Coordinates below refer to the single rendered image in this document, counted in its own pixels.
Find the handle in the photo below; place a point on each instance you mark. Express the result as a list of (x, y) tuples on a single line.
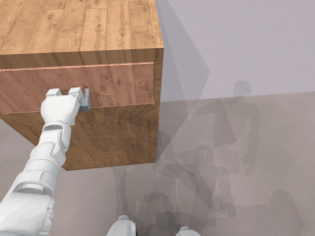
[(85, 102)]

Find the robot shin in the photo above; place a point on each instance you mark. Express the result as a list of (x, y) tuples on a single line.
[(184, 228), (123, 217)]

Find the left robot upper arm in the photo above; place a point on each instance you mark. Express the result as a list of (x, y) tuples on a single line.
[(26, 214)]

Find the left robot hand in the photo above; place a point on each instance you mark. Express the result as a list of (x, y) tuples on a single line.
[(61, 108)]

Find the robot left shin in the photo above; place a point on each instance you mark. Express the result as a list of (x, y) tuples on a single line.
[(123, 217)]

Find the drawer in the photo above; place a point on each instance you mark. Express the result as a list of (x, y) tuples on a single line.
[(24, 89)]

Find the left robot forearm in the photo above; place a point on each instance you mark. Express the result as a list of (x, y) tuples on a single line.
[(42, 169)]

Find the cabinet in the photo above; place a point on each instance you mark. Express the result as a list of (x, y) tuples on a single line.
[(58, 33)]

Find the robot right shin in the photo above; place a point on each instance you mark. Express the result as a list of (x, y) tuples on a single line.
[(184, 228)]

